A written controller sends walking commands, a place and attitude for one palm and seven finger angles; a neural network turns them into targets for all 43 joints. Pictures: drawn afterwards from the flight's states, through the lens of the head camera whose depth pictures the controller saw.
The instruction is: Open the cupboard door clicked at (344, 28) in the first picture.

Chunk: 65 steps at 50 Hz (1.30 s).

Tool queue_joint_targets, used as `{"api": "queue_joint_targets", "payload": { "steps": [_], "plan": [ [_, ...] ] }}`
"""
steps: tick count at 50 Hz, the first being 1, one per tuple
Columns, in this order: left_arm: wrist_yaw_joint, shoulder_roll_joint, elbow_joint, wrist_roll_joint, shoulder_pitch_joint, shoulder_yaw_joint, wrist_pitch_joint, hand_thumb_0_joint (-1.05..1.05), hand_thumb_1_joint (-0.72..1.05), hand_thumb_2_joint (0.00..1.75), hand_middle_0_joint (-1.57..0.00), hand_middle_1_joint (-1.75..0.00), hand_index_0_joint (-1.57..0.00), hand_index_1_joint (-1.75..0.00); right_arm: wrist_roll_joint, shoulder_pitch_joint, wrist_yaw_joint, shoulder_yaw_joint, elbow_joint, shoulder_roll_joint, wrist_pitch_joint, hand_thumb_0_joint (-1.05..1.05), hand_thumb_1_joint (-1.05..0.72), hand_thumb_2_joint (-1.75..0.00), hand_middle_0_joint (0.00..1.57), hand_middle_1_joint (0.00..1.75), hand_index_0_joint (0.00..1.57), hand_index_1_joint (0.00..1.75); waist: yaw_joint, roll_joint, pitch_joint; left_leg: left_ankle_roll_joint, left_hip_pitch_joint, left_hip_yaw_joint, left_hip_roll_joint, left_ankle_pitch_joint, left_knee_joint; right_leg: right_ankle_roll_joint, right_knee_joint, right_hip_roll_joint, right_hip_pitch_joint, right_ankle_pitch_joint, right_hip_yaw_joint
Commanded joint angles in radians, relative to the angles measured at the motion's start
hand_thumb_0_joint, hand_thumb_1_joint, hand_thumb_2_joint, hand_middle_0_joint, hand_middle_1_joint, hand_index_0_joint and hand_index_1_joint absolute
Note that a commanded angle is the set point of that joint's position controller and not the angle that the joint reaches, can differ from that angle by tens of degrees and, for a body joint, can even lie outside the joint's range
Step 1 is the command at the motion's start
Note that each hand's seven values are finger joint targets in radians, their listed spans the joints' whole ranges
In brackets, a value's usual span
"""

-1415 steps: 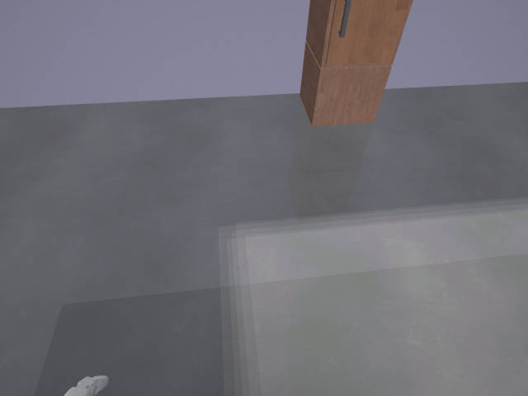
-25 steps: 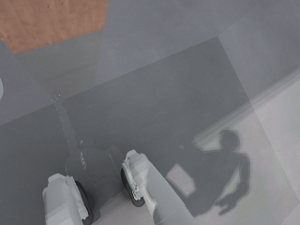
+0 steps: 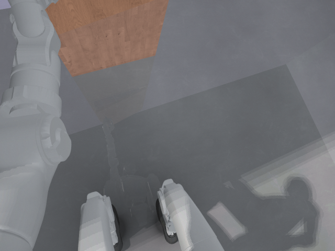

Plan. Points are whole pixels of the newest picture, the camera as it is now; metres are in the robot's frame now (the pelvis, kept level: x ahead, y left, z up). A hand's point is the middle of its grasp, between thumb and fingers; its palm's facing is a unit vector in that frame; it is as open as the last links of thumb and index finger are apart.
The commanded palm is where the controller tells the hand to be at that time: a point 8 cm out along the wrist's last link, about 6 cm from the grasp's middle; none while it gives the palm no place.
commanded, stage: pull the door open along its arc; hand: left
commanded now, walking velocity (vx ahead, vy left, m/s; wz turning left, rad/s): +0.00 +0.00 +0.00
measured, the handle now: out of the picture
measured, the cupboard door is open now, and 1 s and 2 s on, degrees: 10 44 44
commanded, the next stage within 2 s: open thumb and fingers to let go in 0.56 s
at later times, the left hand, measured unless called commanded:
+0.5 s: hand (147, 45) +0.50 -0.04 +0.05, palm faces +0.42 -0.91 -0.01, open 6.2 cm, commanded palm +0.43 -0.02 +0.04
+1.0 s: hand (154, 49) +0.50 -0.05 +0.04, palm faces +0.55 -0.83 -0.10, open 8.7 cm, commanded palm +0.45 -0.03 +0.04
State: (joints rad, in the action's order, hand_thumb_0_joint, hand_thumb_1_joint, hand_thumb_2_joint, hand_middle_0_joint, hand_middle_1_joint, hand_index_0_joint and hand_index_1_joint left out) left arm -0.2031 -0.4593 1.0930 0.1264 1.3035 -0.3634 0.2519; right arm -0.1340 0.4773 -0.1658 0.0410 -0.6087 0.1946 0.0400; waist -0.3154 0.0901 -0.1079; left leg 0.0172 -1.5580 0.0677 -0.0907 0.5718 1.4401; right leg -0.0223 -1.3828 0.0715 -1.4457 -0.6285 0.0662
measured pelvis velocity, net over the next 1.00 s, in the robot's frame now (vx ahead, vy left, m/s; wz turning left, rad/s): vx -0.01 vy -0.05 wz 0.13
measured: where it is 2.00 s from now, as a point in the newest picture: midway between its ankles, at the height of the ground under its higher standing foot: (141, 231)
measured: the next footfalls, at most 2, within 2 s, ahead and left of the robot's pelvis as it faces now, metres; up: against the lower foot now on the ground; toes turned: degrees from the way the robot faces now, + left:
none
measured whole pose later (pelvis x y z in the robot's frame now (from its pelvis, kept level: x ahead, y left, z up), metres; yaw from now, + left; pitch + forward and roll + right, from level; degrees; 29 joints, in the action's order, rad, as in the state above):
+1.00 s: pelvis -0.01 -0.05 +0.01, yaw +8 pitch +34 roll +2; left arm -1.06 0.21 1.06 0.33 1.08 -0.19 0.37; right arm -0.24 0.16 -0.02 -0.07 -0.74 0.14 -0.06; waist -0.18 0.08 -0.16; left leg 0.04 -1.45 0.10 -0.02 0.51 1.36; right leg -0.10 -1.43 0.02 -1.38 -0.64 0.09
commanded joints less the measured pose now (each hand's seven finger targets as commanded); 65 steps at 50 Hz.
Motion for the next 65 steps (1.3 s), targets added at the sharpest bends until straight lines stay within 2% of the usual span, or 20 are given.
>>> {"api": "queue_joint_targets", "payload": {
  "steps": [1, 2, 4, 7, 12, 19, 21, 25, 28, 31, 33, 35, 37, 41, 46, 49, 53, 55, 58, 65],
  "plan": [
    [-0.023, 0.045, -0.212, -0.03, 0.24, 0.073, 0.105, 0.0, 0.9, 0.9, -0.4, -1.35, -0.4, -1.35, 0.009, 0.264, -0.001, -0.094, -0.019, 0.204, -0.008, 0.0, -0.9, -0.9, 0.2, 0.3, 0.2, 0.3, 0.005, 0.144, -0.718, -0.049, 0.564, -0.048, 0.067, -0.559, -0.085, -0.002, 0.175, 0.014, 0.458, 0.745, -0.001],
    [-0.167, 0.099, -0.251, -0.083, 0.231, -0.047, 0.108, 0.0, 0.9, 0.9, -0.4, -1.35, -0.4, -1.35, 0.007, 0.246, -0.003, -0.094, -0.007, 0.198, -0.013, 0.0, -0.9, -0.9, 0.2, 0.3, 0.2, 0.3, 0.052, 0.139, -0.726, -0.043, 0.597, -0.046, 0.067, -0.57, -0.104, 0.005, 0.181, 0.016, 0.46, 0.739, 0.01],
    [-0.296, 0.243, -0.245, -0.064, 0.144, 0.042, 0.118, 0.0, 0.9, 0.9, -0.4, -1.35, -0.4, -1.35, -0.001, 0.205, -0.02, -0.108, -0.022, 0.185, -0.031, 0.0, -0.9, -0.9, 0.2, 0.3, 0.2, 0.3, 0.04, 0.109, -0.701, -0.026, 0.616, -0.049, 0.067, -0.559, -0.124, 0.006, 0.205, 0.014, 0.427, 0.693, 0.014],
    [-0.442, 0.329, -0.241, -0.01, 0.114, 0.062, 0.149, 0.0, 0.9, 0.9, -0.4, -1.35, -0.4, -1.35, -0.025, 0.177, -0.036, -0.124, -0.043, 0.184, -0.04, 0.0, -0.9, -0.9, 0.2, 0.3, 0.2, 0.3, 0.034, 0.068, -0.661, -0.02, 0.608, -0.059, 0.074, -0.569, -0.13, 0.007, 0.213, 0.007, 0.418, 0.712, 0.015],
    [-0.644, 0.465, -0.249, 0.098, 0.042, 0.094, 0.177, 0.0, 0.9, 0.9, -0.4, -1.35, -0.4, -1.35, -0.062, 0.115, -0.044, -0.146, -0.044, 0.166, -0.033, 0.0, -0.9, -0.9, 0.2, 0.3, 0.2, 0.3, 0.06, 0.045, -0.654, -0.007, 0.614, -0.061, 0.079, -0.581, -0.127, -0.009, 0.199, -0.012, 0.424, 0.749, 0.024],
    [-0.736, 0.628, -0.298, 0.183, -0.071, 0.167, 0.195, 0.0, 0.9, 0.9, -0.4, -1.35, -0.4, -1.35, -0.091, 0.011, -0.015, -0.146, -0.032, 0.118, -0.055, 0.0, -0.9, -0.9, 0.2, 0.3, 0.2, 0.3, 0.086, -0.068, -0.68, -0.013, 0.544, -0.058, 0.092, -0.499, -0.125, -0.014, 0.188, -0.039, 0.511, 0.797, 0.016],
    [-0.74, 0.701, -0.292, 0.187, -0.104, 0.219, 0.187, 0.0, 0.9, 0.9, -0.4, -1.35, -0.4, -1.35, -0.091, -0.011, -0.007, -0.145, -0.032, 0.104, -0.063, 0.0, -0.9, -0.9, 0.2, 0.3, 0.2, 0.3, 0.082, -0.066, -0.671, -0.014, 0.562, -0.055, 0.089, -0.494, -0.131, -0.014, 0.192, -0.04, 0.499, 0.775, 0.02],
    [-0.743, 0.775, -0.336, 0.171, -0.163, 0.279, 0.161, 0.0, 0.9, 0.9, -0.4, -1.35, -0.4, -1.35, -0.088, -0.062, 0.015, -0.138, -0.021, 0.084, -0.077, 0.0, -0.9, -0.9, 0.2, 0.3, 0.2, 0.3, 0.099, -0.11, -0.7, -0.013, 0.535, -0.068, 0.105, -0.436, -0.143, -0.011, 0.209, -0.047, 0.57, 0.799, 0.004],
    [-0.773, 0.8, -0.319, 0.189, -0.028, 0.311, 0.149, 0.0, 0.9, 0.9, -0.4, -1.35, -0.4, -1.35, -0.092, -0.08, 0.041, -0.139, -0.048, 0.069, -0.086, 0.0, -0.9, -0.9, 0.2, 0.3, 0.2, 0.3, 0.062, -0.145, -0.663, -0.017, 0.481, -0.065, 0.116, -0.367, -0.128, -0.002, 0.219, -0.054, 0.559, 0.77, -0.008],
    [-0.814, 0.731, -0.254, 0.21, 0.073, 0.244, 0.151, 0.0, 0.9, 0.9, -0.4, -1.35, -0.4, -1.35, -0.104, -0.096, 0.075, -0.136, -0.08, 0.064, -0.099, 0.0, -0.9, -0.9, 0.2, 0.3, 0.2, 0.3, 0.056, -0.161, -0.651, -0.018, 0.391, -0.068, 0.122, -0.291, -0.105, 0.003, 0.216, -0.073, 0.555, 0.727, -0.034],
    [-0.852, 0.665, -0.211, 0.226, 0.196, 0.178, 0.157, 0.0, 0.9, 0.9, -0.4, -1.35, -0.4, -1.35, -0.112, -0.11, 0.097, -0.131, -0.106, 0.061, -0.107, 0.0, -0.9, -0.9, 0.2, 0.3, 0.2, 0.3, 0.036, -0.166, -0.625, -0.019, 0.329, -0.072, 0.123, -0.235, -0.083, 0.013, 0.221, -0.09, 0.53, 0.681, -0.052],
    [-0.874, 0.635, -0.193, 0.237, 0.218, 0.14, 0.168, 0.0, 0.76, 0.84, -0.39, -1.34, -0.39, -1.34, -0.118, -0.133, 0.117, -0.131, -0.107, 0.054, -0.118, 0.0, -0.9, -0.9, 0.2, 0.3, 0.2, 0.3, 0.048, -0.171, -0.63, -0.02, 0.282, -0.078, 0.125, -0.196, -0.073, 0.018, 0.232, -0.101, 0.54, 0.645, -0.082],
    [-0.882, 0.629, -0.157, 0.244, 0.175, 0.124, 0.169, 0.0, 0.62, 0.78, -0.38, -1.32, -0.38, -1.32, -0.122, -0.13, 0.122, -0.13, -0.101, 0.05, -0.121, 0.0, -0.9, -0.9, 0.2, 0.3, 0.2, 0.3, 0.063, -0.155, -0.66, -0.018, 0.277, -0.079, 0.127, -0.2, -0.074, 0.019, 0.227, -0.106, 0.561, 0.652, -0.081],
    [-0.885, 0.63, -0.173, 0.272, 0.176, 0.15, 0.178, 0.0, 0.34, 0.66, -0.36, -1.29, -0.36, -1.29, -0.122, -0.135, 0.135, -0.135, -0.086, 0.047, -0.12, 0.0, -0.9, -0.9, 0.2, 0.3, 0.2, 0.3, 0.055, -0.148, -0.718, -0.02, 0.287, -0.09, 0.126, -0.222, -0.065, 0.027, 0.228, -0.11, 0.599, 0.708, -0.088],
    [-0.865, 0.661, -0.225, 0.238, 0.184, 0.203, 0.164, 0.0, -0.01, 0.51, -0.33, -1.25, -0.33, -1.25, -0.104, -0.141, 0.146, -0.14, -0.078, 0.046, -0.114, 0.0, -0.9, -0.9, 0.2, 0.3, 0.2, 0.3, 0.053, -0.159, -0.757, -0.018, 0.295, -0.086, 0.127, -0.207, -0.077, 0.035, 0.253, -0.115, 0.664, 0.734, -0.11],
    [-0.861, 0.687, -0.233, 0.21, 0.208, 0.233, 0.154, 0.0, -0.22, 0.42, -0.32, -1.23, -0.32, -1.23, -0.095, -0.136, 0.149, -0.143, -0.084, 0.046, -0.113, 0.0, -0.9, -0.9, 0.2, 0.3, 0.2, 0.3, 0.042, -0.167, -0.742, -0.02, 0.331, -0.078, 0.127, -0.205, -0.099, 0.035, 0.273, -0.108, 0.66, 0.706, -0.099],
    [-0.863, 0.693, -0.216, 0.213, 0.223, 0.247, 0.162, 0.0, -0.5, 0.3, -0.3, -1.2, -0.3, -1.2, -0.103, -0.129, 0.153, -0.14, -0.101, 0.046, -0.122, 0.0, -0.9, -0.9, 0.2, 0.3, 0.2, 0.3, 0.037, -0.144, -0.712, -0.023, 0.359, -0.073, 0.124, -0.224, -0.104, 0.029, 0.271, -0.1, 0.607, 0.666, -0.081],
    [-0.862, 0.694, -0.19, 0.219, 0.202, 0.243, 0.167, 0.0, -0.5, 0.3, -0.3, -1.2, -0.3, -1.2, -0.107, -0.125, 0.157, -0.138, -0.107, 0.047, -0.125, 0.0, -0.9, -0.9, 0.2, 0.3, 0.2, 0.3, 0.04, -0.147, -0.693, -0.022, 0.361, -0.071, 0.122, -0.24, -0.107, 0.023, 0.263, -0.097, 0.588, 0.673, -0.072],
    [-0.868, 0.697, -0.166, 0.237, 0.189, 0.243, 0.178, 0.0, -0.5, 0.3, -0.27, -1.05, -0.27, -1.05, -0.116, -0.118, 0.151, -0.134, -0.106, 0.047, -0.13, 0.0, -0.9, -0.9, 0.2, 0.3, 0.2, 0.3, 0.039, -0.119, -0.665, -0.022, 0.37, -0.073, 0.124, -0.255, -0.108, 0.02, 0.26, -0.094, 0.56, 0.674, -0.062],
    [-0.878, 0.683, -0.135, 0.236, 0.146, 0.206, 0.175, 0.0, -0.5, 0.3, -0.22, -0.7, -0.22, -0.7, -0.119, -0.115, 0.15, -0.135, -0.096, 0.047, -0.127, 0.0, -0.9, -0.9, 0.2, 0.3, 0.2, 0.3, 0.053, -0.127, -0.672, -0.018, 0.373, -0.081, 0.124, -0.283, -0.111, 0.015, 0.251, -0.097, 0.577, 0.721, -0.055]
  ]
}}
